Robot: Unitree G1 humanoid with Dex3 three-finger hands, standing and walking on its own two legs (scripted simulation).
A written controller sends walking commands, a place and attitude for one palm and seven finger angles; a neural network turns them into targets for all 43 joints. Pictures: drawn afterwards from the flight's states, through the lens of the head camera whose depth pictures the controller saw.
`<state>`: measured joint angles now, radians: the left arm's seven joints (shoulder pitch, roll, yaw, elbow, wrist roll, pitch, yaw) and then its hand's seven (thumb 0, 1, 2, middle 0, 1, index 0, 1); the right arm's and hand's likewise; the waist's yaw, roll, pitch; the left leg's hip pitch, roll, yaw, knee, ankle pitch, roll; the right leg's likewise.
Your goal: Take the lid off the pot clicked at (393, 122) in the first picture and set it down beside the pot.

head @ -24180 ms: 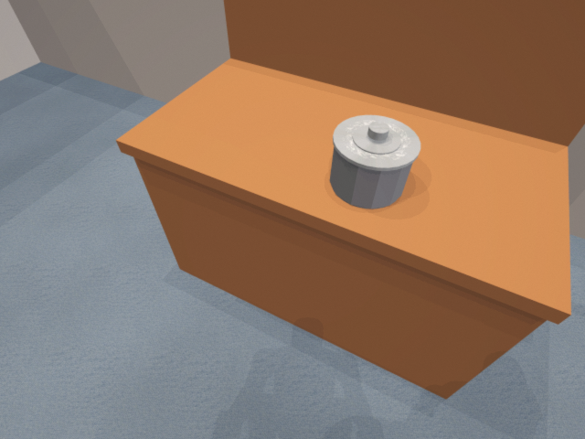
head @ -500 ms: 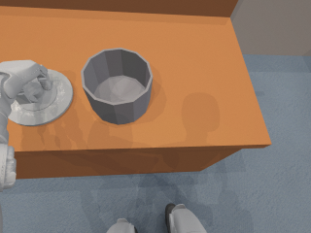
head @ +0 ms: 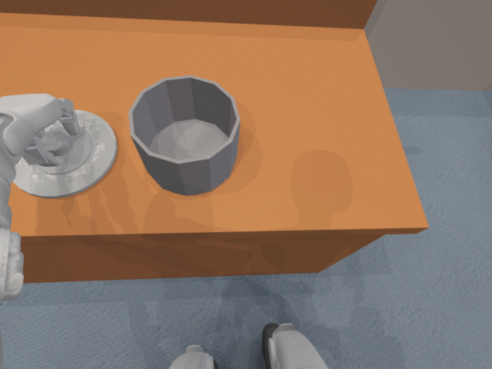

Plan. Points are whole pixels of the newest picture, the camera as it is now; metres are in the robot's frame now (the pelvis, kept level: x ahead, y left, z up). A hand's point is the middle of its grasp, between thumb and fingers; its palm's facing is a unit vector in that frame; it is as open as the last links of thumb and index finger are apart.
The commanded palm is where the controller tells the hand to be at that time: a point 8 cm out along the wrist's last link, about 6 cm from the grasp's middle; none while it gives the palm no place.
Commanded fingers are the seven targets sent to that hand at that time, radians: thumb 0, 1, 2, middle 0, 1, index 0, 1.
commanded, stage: open the fingers wide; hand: left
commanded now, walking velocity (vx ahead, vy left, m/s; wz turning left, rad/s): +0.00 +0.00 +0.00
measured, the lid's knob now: (56, 143) +0.51 +0.30 -0.02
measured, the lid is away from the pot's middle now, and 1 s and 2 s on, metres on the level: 0.23 0.23 0.23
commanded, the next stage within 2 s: raise the empty hand in 0.38 s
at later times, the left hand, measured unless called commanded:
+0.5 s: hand (44, 147) +0.47 +0.29 +0.02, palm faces -0.51 -0.02 -0.86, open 10.8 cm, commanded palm +0.51 +0.28 +0.06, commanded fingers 0.00 0.14 0.34 -0.27 -1.01 -0.27 -1.01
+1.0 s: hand (23, 123) +0.48 +0.30 +0.07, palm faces -0.48 -0.03 -0.88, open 10.8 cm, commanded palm +0.51 +0.28 +0.12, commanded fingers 0.00 0.14 0.34 -0.27 -1.01 -0.27 -1.01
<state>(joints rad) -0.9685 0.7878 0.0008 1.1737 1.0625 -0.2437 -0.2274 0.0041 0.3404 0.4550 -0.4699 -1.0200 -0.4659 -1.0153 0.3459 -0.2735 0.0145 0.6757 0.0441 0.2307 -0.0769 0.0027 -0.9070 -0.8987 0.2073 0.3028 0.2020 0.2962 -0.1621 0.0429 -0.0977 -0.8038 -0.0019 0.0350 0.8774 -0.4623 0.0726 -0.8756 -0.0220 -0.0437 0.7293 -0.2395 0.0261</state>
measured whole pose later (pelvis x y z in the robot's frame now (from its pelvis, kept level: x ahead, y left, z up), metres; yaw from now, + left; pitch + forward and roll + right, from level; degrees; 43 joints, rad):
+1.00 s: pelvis +0.01 +0.00 +0.01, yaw +0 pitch +20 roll -3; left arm -1.01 0.80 -0.02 1.15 1.04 -0.24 -0.30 0.00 0.15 0.33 -0.28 -1.01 -0.28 -1.02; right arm 0.36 -0.27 0.01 0.69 0.06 0.22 -0.08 0.00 -0.91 -0.90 0.21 0.30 0.20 0.30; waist -0.15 0.04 -0.10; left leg -0.71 -0.01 0.04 0.80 -0.44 0.08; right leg -0.79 -0.03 -0.03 0.66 -0.22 0.03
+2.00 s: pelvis +0.03 +0.01 +0.04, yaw +1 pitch +14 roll -2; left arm -0.98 0.76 -0.05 1.07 0.98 -0.21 -0.37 0.00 0.14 0.33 -0.28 -1.01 -0.28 -1.02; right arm 0.33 -0.28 0.00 0.69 0.07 0.19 -0.06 0.01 -0.91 -0.90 0.21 0.30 0.20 0.30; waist -0.10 0.05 -0.08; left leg -0.45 -0.04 0.04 0.57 -0.37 0.08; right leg -0.53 -0.04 -0.03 0.47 -0.17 0.03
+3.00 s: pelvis +0.04 -0.03 +0.05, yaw +2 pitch +0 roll -2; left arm -0.18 0.39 0.28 0.20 -0.03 -0.09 0.10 0.01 0.47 0.58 -0.25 -0.70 -0.25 -0.71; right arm 0.22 -0.26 0.01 0.71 0.04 -0.06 -0.06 0.01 -0.91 -0.90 0.20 0.30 0.20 0.30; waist 0.01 0.06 0.02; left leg -0.08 0.00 0.02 0.40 -0.33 0.03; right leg -0.19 -0.01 -0.06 0.37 -0.18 0.01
